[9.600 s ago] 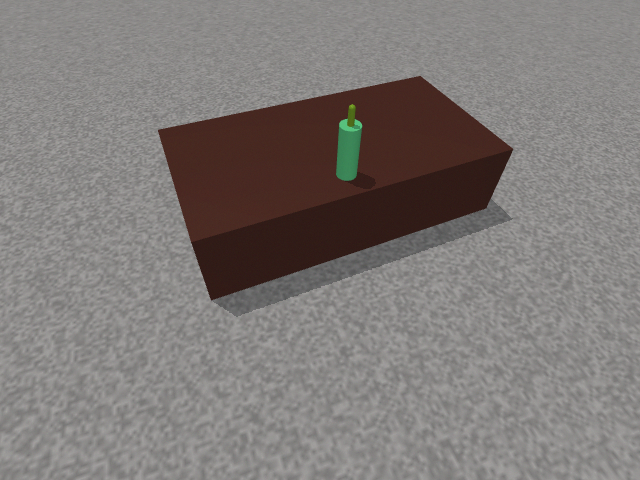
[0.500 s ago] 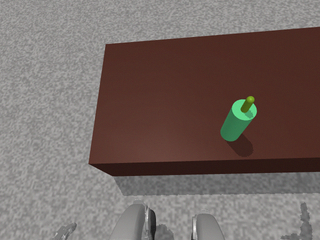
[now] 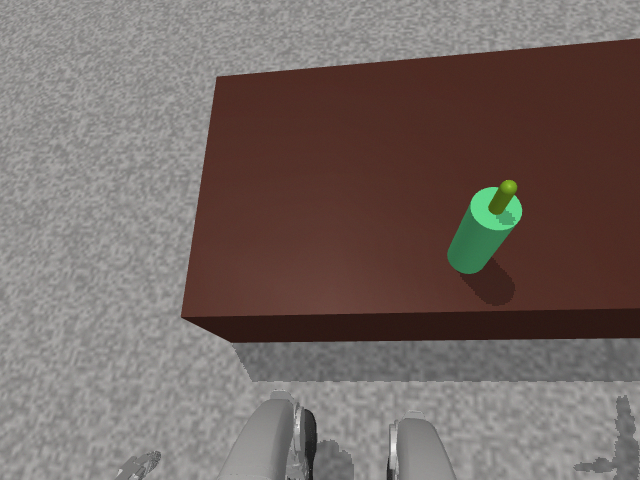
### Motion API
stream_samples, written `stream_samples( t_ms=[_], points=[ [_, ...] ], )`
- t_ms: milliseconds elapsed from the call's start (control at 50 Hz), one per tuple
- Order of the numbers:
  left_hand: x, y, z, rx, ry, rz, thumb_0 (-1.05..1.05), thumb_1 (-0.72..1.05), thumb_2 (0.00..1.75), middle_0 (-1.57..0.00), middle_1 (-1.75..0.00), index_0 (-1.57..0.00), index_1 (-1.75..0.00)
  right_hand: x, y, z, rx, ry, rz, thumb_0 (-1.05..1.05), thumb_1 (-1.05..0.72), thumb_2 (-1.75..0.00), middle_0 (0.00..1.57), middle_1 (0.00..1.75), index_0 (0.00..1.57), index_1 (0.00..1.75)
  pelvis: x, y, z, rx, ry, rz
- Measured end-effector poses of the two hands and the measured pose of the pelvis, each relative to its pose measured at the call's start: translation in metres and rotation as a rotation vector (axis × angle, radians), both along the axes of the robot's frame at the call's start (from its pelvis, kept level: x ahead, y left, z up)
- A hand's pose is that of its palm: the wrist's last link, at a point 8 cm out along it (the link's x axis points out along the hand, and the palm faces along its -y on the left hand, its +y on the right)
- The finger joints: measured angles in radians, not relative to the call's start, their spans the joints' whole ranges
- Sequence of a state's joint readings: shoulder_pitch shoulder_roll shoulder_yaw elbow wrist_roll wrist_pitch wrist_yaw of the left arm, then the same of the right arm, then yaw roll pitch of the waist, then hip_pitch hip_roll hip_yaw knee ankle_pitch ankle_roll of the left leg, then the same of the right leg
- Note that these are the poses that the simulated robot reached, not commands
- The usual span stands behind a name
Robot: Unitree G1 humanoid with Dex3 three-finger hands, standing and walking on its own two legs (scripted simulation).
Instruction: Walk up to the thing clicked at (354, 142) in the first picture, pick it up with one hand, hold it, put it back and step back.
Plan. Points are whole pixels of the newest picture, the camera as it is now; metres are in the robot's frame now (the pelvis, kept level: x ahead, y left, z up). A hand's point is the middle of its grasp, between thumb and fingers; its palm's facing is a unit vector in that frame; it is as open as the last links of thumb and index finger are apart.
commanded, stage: go down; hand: right
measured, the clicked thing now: (484, 226) +0.51 -0.23 -0.21
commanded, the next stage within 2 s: approach in 0.04 s
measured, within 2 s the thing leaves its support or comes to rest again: neither
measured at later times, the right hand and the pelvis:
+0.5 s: hand out of the picture +0.43 -0.38 -0.05, palm faces +0.20 +0.98 -0.03, open 17.3 cm; pelvis -0.02 +0.00 -0.09, yaw +1 degrees
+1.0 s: hand (527, 261) +0.47 -0.31 -0.27, palm faces +0.17 +0.99 -0.02, open 17.3 cm; pelvis -0.08 +0.00 -0.29, yaw +3 degrees
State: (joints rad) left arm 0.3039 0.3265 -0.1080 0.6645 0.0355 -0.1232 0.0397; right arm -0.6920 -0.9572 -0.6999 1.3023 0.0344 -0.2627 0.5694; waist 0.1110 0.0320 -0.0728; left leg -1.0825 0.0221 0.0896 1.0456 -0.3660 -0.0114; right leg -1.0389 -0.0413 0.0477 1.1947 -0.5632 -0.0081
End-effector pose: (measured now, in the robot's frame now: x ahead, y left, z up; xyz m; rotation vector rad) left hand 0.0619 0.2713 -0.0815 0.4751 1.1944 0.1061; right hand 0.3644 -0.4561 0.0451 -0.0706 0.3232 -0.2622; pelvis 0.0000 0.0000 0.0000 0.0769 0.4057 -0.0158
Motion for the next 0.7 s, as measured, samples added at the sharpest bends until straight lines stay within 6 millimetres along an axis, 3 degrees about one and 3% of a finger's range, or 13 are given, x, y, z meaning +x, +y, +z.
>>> stream_samples(
  t_ms=[240, 360, 440, 580, 700],
  points=[
    [-0.012, 0.001, -0.009, 0.001, 0.026, -0.002, 0.01, 0.89, 0.89, -0.21, -0.3, -0.21, -0.31, 0.008, -0.003, -0.001, 0.002, -0.035, -0.005, -0.01, 0.46, -0.06, 0.07, 0.05, 0.06, 0.05, -0.007, 0.002, -0.01, 0.004, 0.025, 0.003],
    [-0.014, 0.003, -0.029, 0.0, 0.034, -0.026, 0.01, 0.89, 0.89, -0.21, -0.3, -0.2, -0.31, 0.017, 0.001, -0.023, -0.003, -0.107, 0.01, -0.01, 0.47, -0.05, 0.07, 0.05, 0.06, 0.04, -0.011, 0.002, -0.032, 0.009, 0.077, 0.009],
    [-0.011, 0.004, -0.058, 0.004, 0.025, -0.043, 0.01, 0.89, 0.89, -0.21, -0.29, -0.2, -0.31, 0.025, 0.012, -0.059, 0.006, -0.199, 0.038, -0.01, 0.48, -0.05, 0.07, 0.05, 0.06, 0.04, -0.014, 0.002, -0.063, 0.013, 0.13, 0.013],
    [-0.003, 0.006, -0.128, 0.025, 0.005, -0.061, 0.01, 0.89, 0.89, -0.2, -0.29, -0.2, -0.3, 0.042, 0.037, -0.145, 0.037, -0.341, 0.08, -0.01, 0.5, -0.04, 0.08, 0.04, 0.07, 0.04, -0.028, 0.002, -0.133, 0.028, 0.199, 0.014],
    [-0.015, 0.005, -0.19, 0.027, 0.039, -0.068, 0.0, 0.89, 0.89, -0.2, -0.29, -0.2, -0.31, 0.056, 0.05, -0.214, 0.064, -0.34, 0.077, -0.02, 0.51, -0.04, 0.08, 0.04, 0.06, 0.04, -0.046, 0.001, -0.188, 0.041, 0.22, 0.016]
  ],
)
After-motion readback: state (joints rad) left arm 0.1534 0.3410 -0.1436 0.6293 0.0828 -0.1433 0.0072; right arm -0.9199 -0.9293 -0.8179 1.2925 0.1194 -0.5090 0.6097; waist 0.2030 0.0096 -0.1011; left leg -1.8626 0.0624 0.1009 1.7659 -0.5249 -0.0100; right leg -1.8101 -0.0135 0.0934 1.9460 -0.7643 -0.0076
